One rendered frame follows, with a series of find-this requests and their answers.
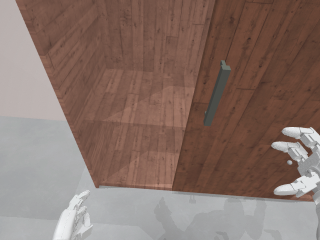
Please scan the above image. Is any left robot hand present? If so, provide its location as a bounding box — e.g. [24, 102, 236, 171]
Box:
[52, 190, 93, 240]

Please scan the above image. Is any wardrobe door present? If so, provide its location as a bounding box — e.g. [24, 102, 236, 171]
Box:
[305, 190, 315, 195]
[172, 0, 320, 200]

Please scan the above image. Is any right robot hand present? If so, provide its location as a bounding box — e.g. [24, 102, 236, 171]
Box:
[271, 127, 320, 198]

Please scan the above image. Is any handle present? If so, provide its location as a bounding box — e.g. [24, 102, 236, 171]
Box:
[203, 60, 231, 126]

